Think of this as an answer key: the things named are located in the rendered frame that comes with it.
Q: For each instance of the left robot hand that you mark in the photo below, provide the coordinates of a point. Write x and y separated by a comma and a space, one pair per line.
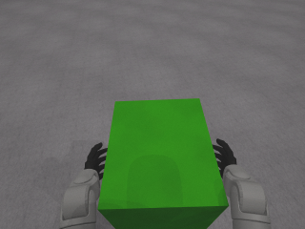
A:
94, 159

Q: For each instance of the carton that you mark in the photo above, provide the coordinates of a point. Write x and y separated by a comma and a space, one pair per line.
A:
160, 170

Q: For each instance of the right robot hand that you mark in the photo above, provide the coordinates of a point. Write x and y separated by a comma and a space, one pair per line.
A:
226, 155

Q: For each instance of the robot left forearm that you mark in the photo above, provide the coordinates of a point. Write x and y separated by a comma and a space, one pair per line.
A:
78, 204

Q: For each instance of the robot right forearm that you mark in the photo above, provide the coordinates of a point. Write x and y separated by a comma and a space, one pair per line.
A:
249, 204

